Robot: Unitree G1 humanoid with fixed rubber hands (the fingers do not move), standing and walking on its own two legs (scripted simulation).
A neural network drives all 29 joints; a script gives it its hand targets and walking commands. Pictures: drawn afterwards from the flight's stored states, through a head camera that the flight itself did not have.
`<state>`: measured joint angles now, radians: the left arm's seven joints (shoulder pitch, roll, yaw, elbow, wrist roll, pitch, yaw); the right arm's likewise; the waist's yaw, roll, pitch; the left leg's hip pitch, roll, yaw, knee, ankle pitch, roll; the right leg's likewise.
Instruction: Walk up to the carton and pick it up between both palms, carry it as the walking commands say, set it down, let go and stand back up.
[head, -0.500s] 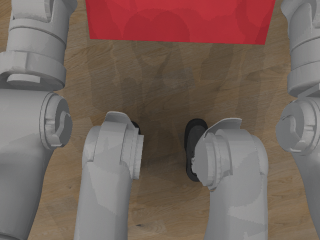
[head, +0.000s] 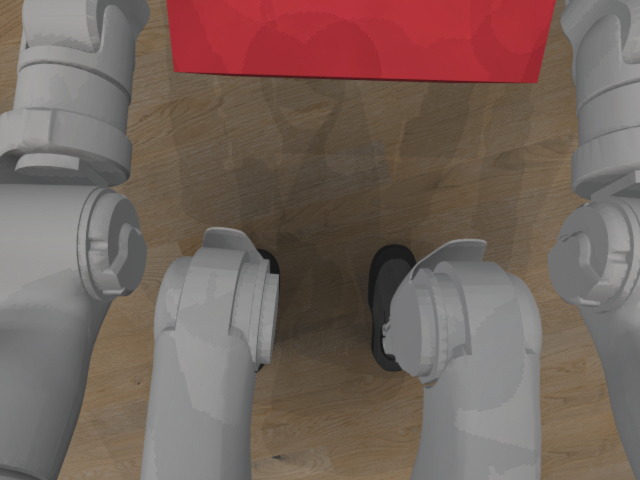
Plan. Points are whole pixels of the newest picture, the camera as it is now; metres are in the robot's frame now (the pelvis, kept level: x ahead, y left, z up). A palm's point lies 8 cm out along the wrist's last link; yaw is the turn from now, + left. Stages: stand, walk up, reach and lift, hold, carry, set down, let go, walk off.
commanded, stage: set down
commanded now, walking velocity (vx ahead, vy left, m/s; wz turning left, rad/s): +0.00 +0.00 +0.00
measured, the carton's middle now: out of the picture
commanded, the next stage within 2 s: none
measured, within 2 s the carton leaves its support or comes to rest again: neither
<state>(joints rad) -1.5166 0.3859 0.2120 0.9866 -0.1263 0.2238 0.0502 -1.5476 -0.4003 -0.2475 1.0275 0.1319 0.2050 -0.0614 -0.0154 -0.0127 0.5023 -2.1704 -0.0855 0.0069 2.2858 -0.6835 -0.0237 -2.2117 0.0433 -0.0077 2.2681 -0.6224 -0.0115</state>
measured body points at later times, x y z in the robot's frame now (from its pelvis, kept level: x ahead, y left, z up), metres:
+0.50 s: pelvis +0.01 +0.00 -0.01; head +0.39 +0.00 +0.21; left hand +0.58 +0.18 -0.19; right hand +0.58 -0.21 -0.18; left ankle +0.09 +0.11 -0.32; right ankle +0.10 -0.11 -0.32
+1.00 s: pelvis +0.01 +0.00 -0.01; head +0.39 +0.00 +0.21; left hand +0.58 +0.18 -0.19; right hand +0.58 -0.21 -0.19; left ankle +0.09 +0.11 -0.32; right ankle +0.10 -0.11 -0.32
